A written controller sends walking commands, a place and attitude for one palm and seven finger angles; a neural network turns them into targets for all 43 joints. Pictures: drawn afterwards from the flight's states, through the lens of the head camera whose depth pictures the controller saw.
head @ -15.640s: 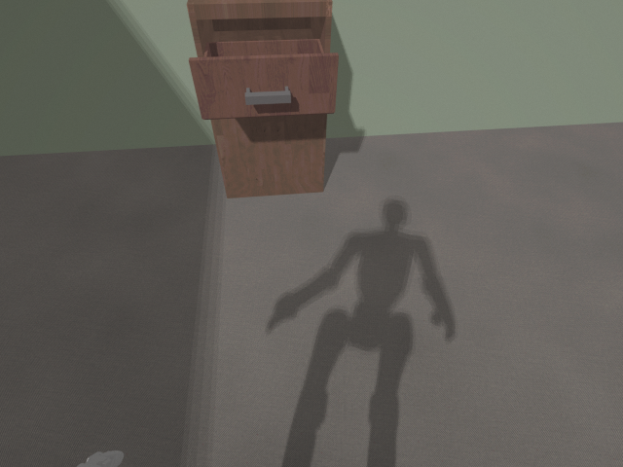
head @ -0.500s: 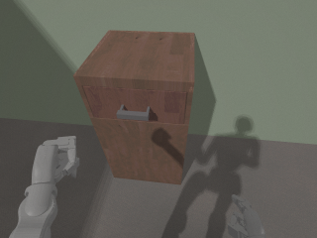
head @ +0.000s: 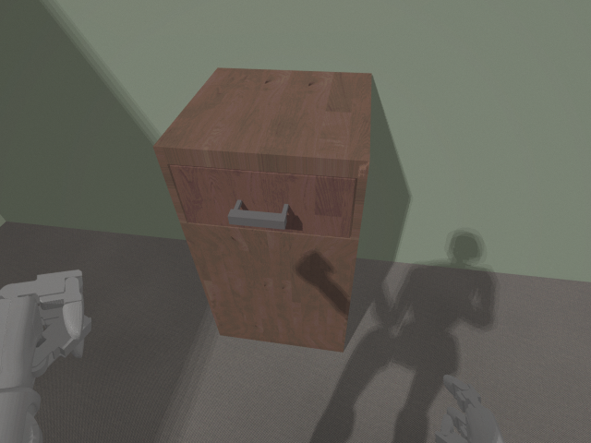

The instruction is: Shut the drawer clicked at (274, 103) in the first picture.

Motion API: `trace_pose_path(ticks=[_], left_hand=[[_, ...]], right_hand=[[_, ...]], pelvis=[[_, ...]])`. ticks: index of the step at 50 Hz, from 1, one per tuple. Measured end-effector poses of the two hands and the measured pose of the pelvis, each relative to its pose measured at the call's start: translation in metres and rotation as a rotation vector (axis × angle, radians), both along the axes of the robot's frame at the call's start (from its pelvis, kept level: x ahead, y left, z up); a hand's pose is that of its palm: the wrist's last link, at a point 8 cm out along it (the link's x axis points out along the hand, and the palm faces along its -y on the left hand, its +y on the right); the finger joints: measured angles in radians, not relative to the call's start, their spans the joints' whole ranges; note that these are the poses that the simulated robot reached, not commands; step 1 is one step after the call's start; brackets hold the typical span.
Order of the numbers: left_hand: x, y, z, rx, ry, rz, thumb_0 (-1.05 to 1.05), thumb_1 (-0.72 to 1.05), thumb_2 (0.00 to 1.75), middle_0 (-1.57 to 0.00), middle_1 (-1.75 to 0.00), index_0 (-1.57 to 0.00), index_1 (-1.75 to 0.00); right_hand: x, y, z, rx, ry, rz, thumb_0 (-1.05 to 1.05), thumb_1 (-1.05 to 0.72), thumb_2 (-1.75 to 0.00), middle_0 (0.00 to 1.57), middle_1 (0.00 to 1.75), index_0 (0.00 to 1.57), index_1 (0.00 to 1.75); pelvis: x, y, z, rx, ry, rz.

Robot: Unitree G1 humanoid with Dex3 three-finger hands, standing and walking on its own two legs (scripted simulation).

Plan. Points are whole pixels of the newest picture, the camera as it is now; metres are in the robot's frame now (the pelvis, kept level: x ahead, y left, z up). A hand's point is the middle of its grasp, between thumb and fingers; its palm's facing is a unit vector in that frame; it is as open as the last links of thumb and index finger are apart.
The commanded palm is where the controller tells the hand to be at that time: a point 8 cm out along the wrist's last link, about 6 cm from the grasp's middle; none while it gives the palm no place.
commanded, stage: step back with the hand held close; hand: left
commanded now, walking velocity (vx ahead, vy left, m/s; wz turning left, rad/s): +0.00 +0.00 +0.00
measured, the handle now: (259, 212) +0.61 +0.18 -0.08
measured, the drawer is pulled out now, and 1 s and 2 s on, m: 0.00 0.00 0.00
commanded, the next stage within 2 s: stop stepping back and stand still in 1.70 s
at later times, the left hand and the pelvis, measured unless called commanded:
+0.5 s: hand (62, 338) +0.16 +0.26 +0.15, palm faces +0.31 -0.80 -0.52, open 3.3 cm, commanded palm +0.10 +0.30 +0.17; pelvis -0.03 +0.02 +0.00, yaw -1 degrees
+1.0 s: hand (25, 402) +0.10 +0.26 +0.15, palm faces +0.38 -0.77 -0.51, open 3.3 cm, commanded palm +0.03 +0.30 +0.17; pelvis -0.09 +0.01 -0.02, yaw +2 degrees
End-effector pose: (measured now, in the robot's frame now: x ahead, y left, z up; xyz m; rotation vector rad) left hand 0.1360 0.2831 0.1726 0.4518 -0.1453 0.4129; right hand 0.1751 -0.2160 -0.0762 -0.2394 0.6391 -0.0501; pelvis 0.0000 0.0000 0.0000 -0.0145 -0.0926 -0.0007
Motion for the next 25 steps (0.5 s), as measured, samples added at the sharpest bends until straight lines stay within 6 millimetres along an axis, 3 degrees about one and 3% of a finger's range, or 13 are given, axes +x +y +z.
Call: trace_pose_path(ticks=[8,16,25], left_hand=[[0.003,0.001,0.004,0.029,-0.023,-0.034,0.02,0.89,0.90,-1.40,-1.60,-1.41,-1.60],[0.009,0.008,0.000,0.084,0.031,-0.100,0.01,0.89,0.90,-1.40,-1.60,-1.41,-1.60],[-0.012,0.019,0.002,0.137,0.038,-0.117,0.01,0.89,0.90,-1.40,-1.60,-1.41,-1.60]], right_hand=[[-0.009,-0.001,0.004,-0.006,0.002,-0.018,0.01,-0.90,-0.89,0.21,0.30,0.21,0.30],[-0.028,-0.011,0.001,-0.033,0.072,-0.112,0.01,-0.90,-0.89,0.21,0.30,0.21,0.30],[-0.050,-0.004,-0.003,-0.037,0.095,-0.145,0.01,-0.91,-0.89,0.20,0.30,0.21,0.30]], pelvis=[[-0.004,0.001,0.000,-0.006,0.021,-0.009],[-0.015,0.015,0.001,0.002,0.089,-0.020],[-0.033,0.024,-0.003,0.016,0.096,-0.019]])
